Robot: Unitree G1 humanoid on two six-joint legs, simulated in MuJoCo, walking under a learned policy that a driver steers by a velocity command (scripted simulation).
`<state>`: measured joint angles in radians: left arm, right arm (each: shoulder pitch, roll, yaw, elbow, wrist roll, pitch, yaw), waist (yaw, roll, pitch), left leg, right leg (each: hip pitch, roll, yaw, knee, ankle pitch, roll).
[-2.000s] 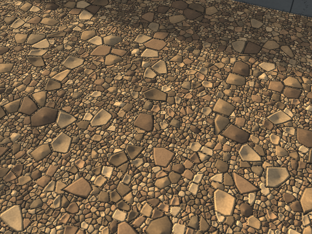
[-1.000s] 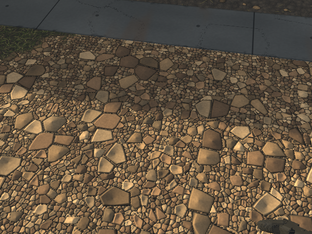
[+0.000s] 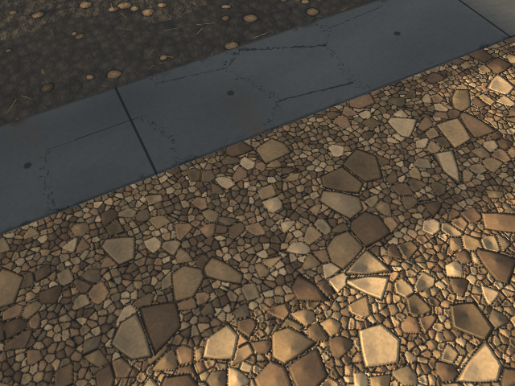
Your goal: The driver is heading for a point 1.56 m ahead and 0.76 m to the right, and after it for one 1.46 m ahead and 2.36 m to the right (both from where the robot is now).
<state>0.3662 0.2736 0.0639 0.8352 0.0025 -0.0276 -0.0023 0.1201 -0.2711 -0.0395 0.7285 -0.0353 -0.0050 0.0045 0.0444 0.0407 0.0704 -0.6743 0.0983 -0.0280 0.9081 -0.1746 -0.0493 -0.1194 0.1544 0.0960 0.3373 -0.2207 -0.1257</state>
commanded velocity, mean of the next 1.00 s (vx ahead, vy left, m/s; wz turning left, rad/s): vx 0.05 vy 0.00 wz -0.58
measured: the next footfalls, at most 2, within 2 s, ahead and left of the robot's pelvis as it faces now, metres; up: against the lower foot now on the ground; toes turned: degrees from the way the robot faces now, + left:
left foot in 0.18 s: +0.23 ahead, +0.11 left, +0.00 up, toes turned -9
right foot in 0.64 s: +0.08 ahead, -0.08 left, +0.00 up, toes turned -23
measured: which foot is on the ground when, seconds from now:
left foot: up 0.00-0.16, down 0.18-0.62, up 0.64-1.00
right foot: down 0.00-0.18, up 0.20-0.62, down 0.64-1.00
